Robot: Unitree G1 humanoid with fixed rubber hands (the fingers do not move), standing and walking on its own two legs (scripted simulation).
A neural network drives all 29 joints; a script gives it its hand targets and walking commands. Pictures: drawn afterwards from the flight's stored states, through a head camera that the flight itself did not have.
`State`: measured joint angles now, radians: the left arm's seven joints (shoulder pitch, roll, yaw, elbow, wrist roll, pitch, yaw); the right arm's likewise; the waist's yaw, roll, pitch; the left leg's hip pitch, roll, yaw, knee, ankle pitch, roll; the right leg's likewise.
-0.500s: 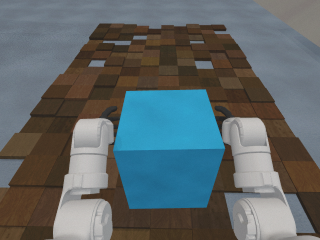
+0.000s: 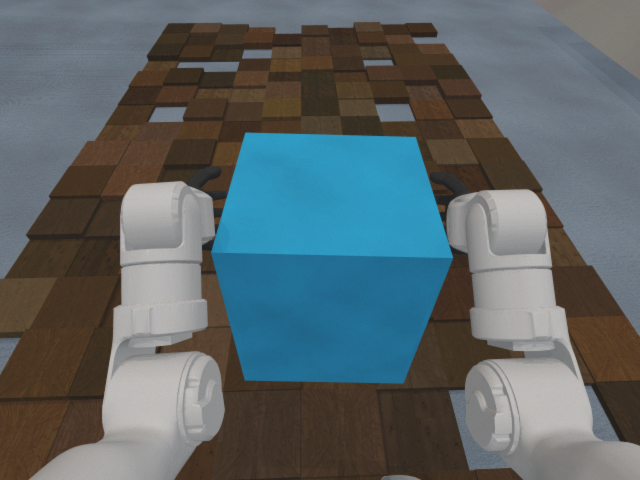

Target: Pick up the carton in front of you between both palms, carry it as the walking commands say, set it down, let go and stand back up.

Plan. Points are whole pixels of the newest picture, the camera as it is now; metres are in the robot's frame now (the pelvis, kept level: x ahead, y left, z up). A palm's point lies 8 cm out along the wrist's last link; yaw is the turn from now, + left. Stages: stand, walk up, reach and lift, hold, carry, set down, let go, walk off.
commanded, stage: carry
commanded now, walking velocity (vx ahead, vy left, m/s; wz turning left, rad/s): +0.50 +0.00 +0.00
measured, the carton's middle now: (327, 262) +0.36 -0.01 +0.09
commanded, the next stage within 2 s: none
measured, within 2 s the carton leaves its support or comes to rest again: neither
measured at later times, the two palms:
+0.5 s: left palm (194, 97) +0.66 +0.18 +0.17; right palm (372, 85) +0.68 -0.12 +0.17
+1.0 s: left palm (236, 43) +0.98 +0.14 +0.14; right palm (367, 44) +0.97 -0.16 +0.13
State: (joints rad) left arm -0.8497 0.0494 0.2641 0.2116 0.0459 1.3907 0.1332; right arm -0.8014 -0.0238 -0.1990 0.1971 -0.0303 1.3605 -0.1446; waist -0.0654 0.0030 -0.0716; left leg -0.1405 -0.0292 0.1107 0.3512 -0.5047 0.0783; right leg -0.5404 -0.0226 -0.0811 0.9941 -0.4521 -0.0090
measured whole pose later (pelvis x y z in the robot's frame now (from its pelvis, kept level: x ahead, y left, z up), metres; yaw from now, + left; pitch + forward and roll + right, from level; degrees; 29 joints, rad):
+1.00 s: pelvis +0.62 +0.00 +0.02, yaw +0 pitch +4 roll +2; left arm -0.65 -0.04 0.26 0.04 0.09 1.23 0.11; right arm -0.65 0.04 -0.22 0.09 -0.06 1.19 -0.14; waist -0.05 -0.03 -0.02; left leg -0.06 -0.02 0.13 0.53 -0.49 0.03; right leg -0.50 -0.02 -0.14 0.42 0.06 -0.06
